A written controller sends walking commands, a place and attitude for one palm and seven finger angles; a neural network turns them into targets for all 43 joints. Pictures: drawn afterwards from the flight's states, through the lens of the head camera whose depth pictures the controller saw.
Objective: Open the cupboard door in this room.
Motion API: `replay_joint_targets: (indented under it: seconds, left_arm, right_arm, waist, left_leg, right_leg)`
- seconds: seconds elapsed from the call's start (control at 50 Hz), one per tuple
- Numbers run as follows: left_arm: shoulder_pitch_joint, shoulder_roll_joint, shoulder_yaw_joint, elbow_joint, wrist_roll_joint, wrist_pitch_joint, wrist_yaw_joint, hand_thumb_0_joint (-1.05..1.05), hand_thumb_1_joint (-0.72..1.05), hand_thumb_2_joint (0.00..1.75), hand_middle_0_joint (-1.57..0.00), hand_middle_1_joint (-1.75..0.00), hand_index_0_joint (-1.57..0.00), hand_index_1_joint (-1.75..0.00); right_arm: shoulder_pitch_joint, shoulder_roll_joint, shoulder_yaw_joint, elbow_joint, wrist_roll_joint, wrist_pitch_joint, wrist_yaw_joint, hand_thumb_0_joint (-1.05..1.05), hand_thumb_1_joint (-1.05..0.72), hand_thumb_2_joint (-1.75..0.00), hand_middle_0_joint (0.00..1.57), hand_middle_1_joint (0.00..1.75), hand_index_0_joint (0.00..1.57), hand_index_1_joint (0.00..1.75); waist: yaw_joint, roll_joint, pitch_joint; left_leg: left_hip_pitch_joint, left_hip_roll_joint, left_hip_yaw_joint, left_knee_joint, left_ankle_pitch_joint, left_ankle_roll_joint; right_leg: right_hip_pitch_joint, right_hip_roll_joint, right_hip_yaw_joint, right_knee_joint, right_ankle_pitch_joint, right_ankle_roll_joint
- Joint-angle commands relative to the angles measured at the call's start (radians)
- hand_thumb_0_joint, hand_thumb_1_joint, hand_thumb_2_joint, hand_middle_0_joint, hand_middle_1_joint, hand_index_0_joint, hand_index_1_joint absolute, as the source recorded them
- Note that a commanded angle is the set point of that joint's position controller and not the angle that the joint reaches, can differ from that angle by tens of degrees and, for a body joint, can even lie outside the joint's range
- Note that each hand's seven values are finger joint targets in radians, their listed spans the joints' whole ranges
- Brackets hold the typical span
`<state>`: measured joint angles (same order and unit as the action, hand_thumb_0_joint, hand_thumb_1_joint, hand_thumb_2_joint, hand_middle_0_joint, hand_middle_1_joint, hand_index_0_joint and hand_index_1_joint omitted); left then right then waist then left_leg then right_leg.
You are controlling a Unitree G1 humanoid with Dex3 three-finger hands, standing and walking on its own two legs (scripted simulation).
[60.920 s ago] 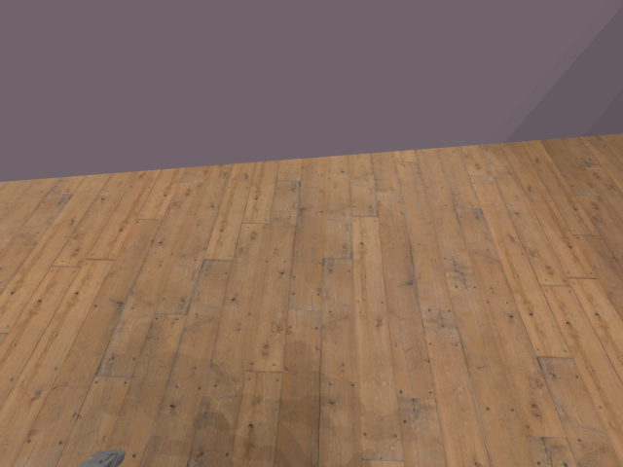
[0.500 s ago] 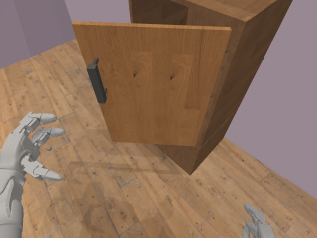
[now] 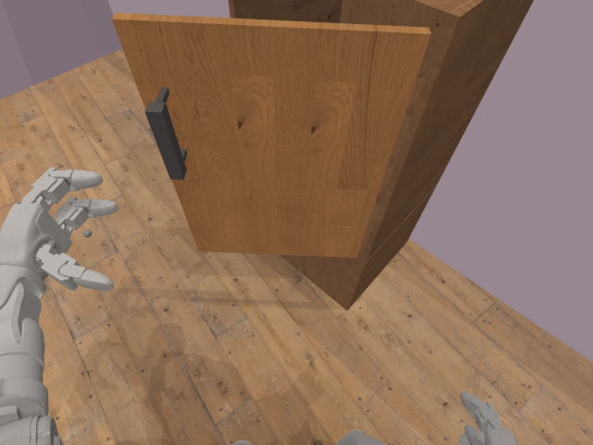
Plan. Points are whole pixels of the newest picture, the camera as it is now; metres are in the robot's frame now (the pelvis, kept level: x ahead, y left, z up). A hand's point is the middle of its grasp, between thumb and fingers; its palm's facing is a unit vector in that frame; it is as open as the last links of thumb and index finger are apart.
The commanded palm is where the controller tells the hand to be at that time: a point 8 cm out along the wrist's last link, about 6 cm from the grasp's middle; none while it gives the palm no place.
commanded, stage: move the hooked fingers beside the handle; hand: left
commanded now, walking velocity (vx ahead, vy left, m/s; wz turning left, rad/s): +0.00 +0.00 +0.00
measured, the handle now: (171, 135) +0.56 +0.23 +0.06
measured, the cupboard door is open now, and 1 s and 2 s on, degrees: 41 41 41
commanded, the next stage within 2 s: none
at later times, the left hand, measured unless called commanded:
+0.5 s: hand (104, 191) +0.43 +0.29 +0.08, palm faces +0.02 -1.00 +0.01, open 14.0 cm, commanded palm +0.40 +0.34 +0.08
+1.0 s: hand (116, 159) +0.49 +0.29 +0.08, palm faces +0.00 -1.00 +0.01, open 14.0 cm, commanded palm +0.47 +0.34 +0.07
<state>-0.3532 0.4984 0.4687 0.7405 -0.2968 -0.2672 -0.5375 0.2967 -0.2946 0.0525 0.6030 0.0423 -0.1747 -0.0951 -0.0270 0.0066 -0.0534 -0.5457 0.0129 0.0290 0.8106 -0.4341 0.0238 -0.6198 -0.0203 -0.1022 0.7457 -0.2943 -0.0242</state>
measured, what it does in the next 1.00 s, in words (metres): stands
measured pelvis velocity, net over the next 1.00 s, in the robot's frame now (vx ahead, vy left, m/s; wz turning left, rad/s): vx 0.01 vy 0.02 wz -0.04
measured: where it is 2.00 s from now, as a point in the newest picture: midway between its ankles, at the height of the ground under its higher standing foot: outside the picture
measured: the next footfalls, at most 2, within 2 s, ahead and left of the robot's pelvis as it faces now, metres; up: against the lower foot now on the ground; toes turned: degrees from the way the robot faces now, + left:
none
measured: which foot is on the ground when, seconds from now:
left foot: down 0.00-1.00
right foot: down 0.00-1.00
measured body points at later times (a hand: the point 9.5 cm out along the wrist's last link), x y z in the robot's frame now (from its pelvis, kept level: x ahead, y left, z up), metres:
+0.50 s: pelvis +0.01 +0.01 +0.00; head +0.10 +0.03 +0.44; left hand +0.42 +0.34 +0.08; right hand +0.07 -0.26 -0.11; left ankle -0.02 +0.10 -0.71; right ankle +0.04 -0.11 -0.71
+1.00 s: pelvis +0.01 +0.02 -0.02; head +0.13 +0.04 +0.42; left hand +0.48 +0.35 +0.08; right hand +0.02 -0.26 -0.11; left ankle -0.02 +0.10 -0.71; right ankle +0.04 -0.11 -0.71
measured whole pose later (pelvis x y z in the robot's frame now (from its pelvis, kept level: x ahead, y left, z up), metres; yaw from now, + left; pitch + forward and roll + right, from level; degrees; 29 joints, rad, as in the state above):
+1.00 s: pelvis +0.01 +0.02 -0.02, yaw -2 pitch +19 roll -3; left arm -0.85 0.74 0.54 1.22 -0.14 -0.32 -0.53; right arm 0.39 -0.30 0.06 0.59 0.01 0.06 -0.05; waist -0.15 0.00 -0.07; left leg -0.78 0.03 0.04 0.93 -0.48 0.05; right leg -0.84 0.00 -0.09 0.80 -0.30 0.00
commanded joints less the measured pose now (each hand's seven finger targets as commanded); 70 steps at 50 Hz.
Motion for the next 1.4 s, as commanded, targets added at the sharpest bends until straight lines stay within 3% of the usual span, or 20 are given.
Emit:
replay_joint_targets:
  seconds: [0.0, 0.1, 0.26, 0.36, 0.44, 0.56, 0.62, 0.68, 0.76, 0.86, 0.94, 0.98, 1.04, 1.08, 1.1, 1.16, 1.2, 1.26, 1.32, 1.38]
  left_arm:
    - [-0.331, 0.313, 0.072, -0.151, -0.016, -0.069, 0.001, 0.00, -0.50, 0.30, -0.30, -1.20, -0.30, -1.20]
    - [-0.366, 0.334, 0.085, -0.147, -0.007, -0.090, 0.007, 0.00, -0.50, 0.30, -0.30, -1.20, -0.30, -1.20]
    - [-0.476, 0.381, 0.099, -0.042, 0.014, -0.098, 0.013, 0.00, -0.50, 0.30, -0.30, -1.20, -0.30, -1.20]
    - [-0.556, 0.381, 0.074, -0.016, 0.031, -0.116, 0.004, 0.00, -0.50, 0.30, -0.30, -1.20, -0.30, -1.20]
    - [-0.570, 0.427, 0.112, 0.087, 0.041, -0.117, 0.003, 0.00, -0.50, 0.30, -0.30, -1.20, -0.30, -1.20]
    - [-0.656, 0.481, 0.120, 0.114, 0.058, -0.136, -0.015, 0.00, -0.50, 0.30, -0.30, -1.20, -0.30, -1.20]
    - [-0.688, 0.447, 0.087, 0.147, 0.059, -0.136, -0.025, 0.00, -0.50, 0.30, -0.30, -1.20, -0.30, -1.20]
    - [-0.768, 0.517, 0.114, 0.180, 0.075, -0.135, -0.023, 0.00, -0.50, 0.30, -0.30, -1.20, -0.30, -1.20]
    - [-0.833, 0.475, 0.058, 0.192, 0.089, -0.134, -0.014, 0.00, -0.50, 0.30, -0.30, -1.20, -0.30, -1.20]
    - [-0.835, 0.543, 0.111, 0.235, 0.099, -0.126, -0.002, 0.00, -0.50, 0.30, -0.30, -1.20, -0.30, -1.20]
    - [-0.876, 0.596, 0.119, 0.283, 0.137, -0.109, 0.014, 0.00, -0.50, 0.30, -0.30, -1.20, -0.30, -1.20]
    - [-0.907, 0.642, 0.142, 0.269, 0.144, -0.120, 0.015, 0.00, -0.50, 0.30, -0.30, -1.20, -0.30, -1.20]
    - [-0.950, 0.632, 0.117, 0.319, 0.151, -0.114, 0.008, 0.00, -0.50, 0.30, -0.30, -1.20, -0.30, -1.20]
    - [-0.968, 0.701, 0.158, 0.296, 0.160, -0.121, 0.002, 0.00, -0.50, 0.30, -0.30, -1.20, -0.30, -1.20]
    - [-0.958, 0.673, 0.136, 0.321, 0.161, -0.114, -0.005, 0.00, -0.50, 0.30, -0.30, -1.20, -0.30, -1.20]
    - [-0.971, 0.677, 0.126, 0.382, 0.160, -0.095, -0.016, 0.00, -0.50, 0.30, -0.30, -1.20, -0.30, -1.20]
    - [-1.021, 0.700, 0.119, 0.367, 0.175, -0.086, -0.019, 0.00, -0.50, 0.30, -0.30, -1.20, -0.30, -1.20]
    - [-0.940, 0.712, 0.154, 0.326, 0.170, -0.096, -0.024, 0.00, -0.50, 0.30, -0.30, -1.20, -0.30, -1.20]
    - [-0.932, 0.646, 0.124, 0.312, 0.151, -0.087, -0.030, 0.00, -0.50, 0.30, -0.30, -1.20, -0.30, -1.20]
    - [-0.942, 0.696, 0.163, 0.278, 0.152, -0.086, -0.021, 0.00, -0.50, 0.30, -0.30, -1.20, -0.30, -1.20]
  right_arm:
    - [0.042, -0.158, -0.062, -0.122, -0.003, -0.022, -0.002, 0.00, -0.90, -0.90, 0.20, 0.30, 0.20, 0.30]
    - [0.080, -0.160, -0.072, -0.118, -0.007, 0.002, 0.004, 0.00, -0.90, -0.90, 0.20, 0.30, 0.20, 0.30]
    - [0.124, -0.172, -0.076, -0.098, -0.011, 0.046, 0.007, 0.00, -0.90, -0.90, 0.20, 0.30, 0.20, 0.30]
    - [0.145, -0.170, -0.076, -0.094, -0.013, 0.074, 0.011, 0.00, -0.90, -0.90, 0.20, 0.30, 0.20, 0.30]
    - [0.165, -0.180, -0.078, -0.085, -0.015, 0.098, 0.014, 0.00, -0.90, -0.90, 0.20, 0.30, 0.20, 0.30]
    - [0.181, -0.183, -0.076, -0.087, -0.020, 0.137, 0.020, 0.00, -0.90, -0.90, 0.20, 0.30, 0.20, 0.30]
    - [0.187, -0.182, -0.075, -0.083, -0.021, 0.151, 0.022, 0.00, -0.90, -0.90, 0.20, 0.30, 0.20, 0.30]
    - [0.202, -0.193, -0.073, -0.071, -0.022, 0.167, 0.018, 0.00, -0.90, -0.90, 0.20, 0.30, 0.20, 0.30]
    - [0.221, -0.192, -0.071, -0.063, -0.027, 0.178, 0.018, 0.00, -0.90, -0.90, 0.20, 0.30, 0.20, 0.30]
    - [0.248, -0.201, -0.071, -0.060, -0.034, 0.202, 0.025, 0.00, -0.90, -0.90, 0.20, 0.30, 0.20, 0.30]
    - [0.259, -0.203, -0.064, -0.069, -0.036, 0.219, 0.029, 0.00, -0.90, -0.90, 0.20, 0.30, 0.20, 0.30]
    - [0.272, -0.208, -0.064, -0.072, -0.039, 0.223, 0.028, 0.00, -0.90, -0.90, 0.20, 0.30, 0.20, 0.30]
    - [0.281, -0.209, -0.058, -0.066, -0.038, 0.231, 0.029, 0.00, -0.90, -0.90, 0.20, 0.30, 0.20, 0.30]
    - [0.298, -0.217, -0.061, -0.068, -0.044, 0.234, 0.027, 0.00, -0.90, -0.90, 0.20, 0.30, 0.20, 0.30]
    - [0.301, -0.214, -0.057, -0.068, -0.043, 0.237, 0.029, 0.00, -0.90, -0.90, 0.20, 0.30, 0.20, 0.30]
    - [0.311, -0.219, -0.051, -0.069, -0.042, 0.245, 0.028, 0.00, -0.90, -0.90, 0.20, 0.30, 0.20, 0.30]
    - [0.320, -0.222, -0.048, -0.064, -0.042, 0.254, 0.027, 0.00, -0.90, -0.90, 0.20, 0.30, 0.20, 0.30]
    - [0.341, -0.223, -0.060, -0.079, -0.050, 0.256, 0.034, 0.00, -0.90, -0.90, 0.20, 0.30, 0.20, 0.30]
    - [0.342, -0.217, -0.063, -0.070, -0.050, 0.271, 0.048, 0.00, -0.90, -0.90, 0.20, 0.30, 0.20, 0.30]
    - [0.344, -0.223, -0.068, -0.076, -0.052, 0.273, 0.050, 0.00, -0.90, -0.90, 0.20, 0.30, 0.20, 0.30]
  waist:
    - [-0.002, 0.079, -0.298]
    - [-0.005, 0.094, -0.366]
    - [-0.028, 0.074, -0.344]
    - [-0.042, 0.124, -0.375]
    - [-0.047, 0.063, -0.380]
    - [-0.055, 0.131, -0.411]
    - [-0.075, 0.120, -0.406]
    - [-0.085, 0.122, -0.405]
    - [-0.108, 0.172, -0.424]
    - [-0.100, 0.154, -0.474]
    - [-0.116, 0.131, -0.423]
    - [-0.116, 0.173, -0.472]
    - [-0.146, 0.155, -0.438]
    - [-0.130, 0.201, -0.506]
    - [-0.139, 0.221, -0.510]
    - [-0.163, 0.146, -0.441]
    - [-0.173, 0.191, -0.468]
    - [-0.136, 0.271, -0.550]
    - [-0.150, 0.238, -0.526]
    - [-0.139, 0.244, -0.526]
  left_leg:
    - [-0.004, -0.019, -0.043, -0.134, 0.276, -0.011]
    - [0.025, -0.015, -0.042, -0.121, 0.353, -0.012]
    - [0.012, -0.007, -0.048, -0.110, 0.368, -0.011]
    - [0.044, 0.000, -0.053, -0.093, 0.444, -0.018]
    - [-0.002, -0.001, -0.049, -0.082, 0.396, -0.010]
    - [0.014, 0.003, -0.056, -0.057, 0.471, -0.018]
    - [0.020, 0.007, -0.058, -0.049, 0.458, -0.016]
    - [-0.001, 0.008, -0.066, -0.043, 0.427, -0.014]
    - [0.049, 0.014, -0.084, -0.029, 0.475, -0.029]
    - [0.028, 0.017, -0.084, -0.008, 0.525, -0.031]
    - [-0.058, 0.013, -0.072, -0.008, 0.423, -0.011]
    - [-0.032, 0.015, -0.076, -0.001, 0.467, -0.018]
    - [-0.075, 0.016, -0.070, 0.010, 0.403, -0.006]
    - [-0.042, 0.017, -0.080, 0.016, 0.457, -0.014]
    - [-0.033, 0.018, -0.077, 0.023, 0.475, -0.015]
    - [-0.099, 0.019, -0.079, 0.029, 0.427, -0.004]
    - [-0.085, 0.021, -0.077, 0.036, 0.433, -0.003]
    - [0.009, 0.027, -0.094, 0.044, 0.591, -0.030]
    - [0.037, 0.039, -0.095, 0.053, 0.621, -0.030]
    - [0.026, 0.035, -0.097, 0.047, 0.616, -0.030]
  right_leg:
    - [0.256, 0.018, 0.084, -0.057, 0.181, -0.007]
    - [0.266, 0.025, 0.081, -0.041, 0.248, -0.006]
    - [0.223, 0.033, 0.075, -0.034, 0.253, -0.007]
    - [0.189, 0.037, 0.072, -0.019, 0.281, -0.009]
    - [0.191, 0.038, 0.075, -0.019, 0.270, -0.002]
    - [0.163, 0.044, 0.073, 0.006, 0.298, -0.009]
    - [0.126, 0.047, 0.071, -0.001, 0.272, -0.002]
    - [0.106, 0.048, 0.070, 0.007, 0.249, -0.004]
    - [0.038, 0.052, 0.059, 0.016, 0.221, -0.007]
    - [0.064, 0.056, 0.060, 0.032, 0.268, -0.008]
    - [0.072, 0.054, 0.069, 0.026, 0.249, -0.001]
    - [0.076, 0.057, 0.070, 0.037, 0.267, -0.005]
    - [0.054, 0.058, 0.073, 0.030, 0.242, 0.001]
    - [0.071, 0.060, 0.073, 0.044, 0.264, -0.006]
    - [0.052, 0.061, 0.073, 0.044, 0.271, -0.005]
    - [0.037, 0.065, 0.067, 0.041, 0.258, -0.003]
    - [0.019, 0.063, 0.070, 0.042, 0.254, 0.002]
    - [0.008, 0.068, 0.056, 0.063, 0.295, -0.011]
    - [-0.028, 0.073, 0.051, 0.049, 0.296, 0.000]
    - [-0.012, 0.076, 0.049, 0.053, 0.299, -0.004]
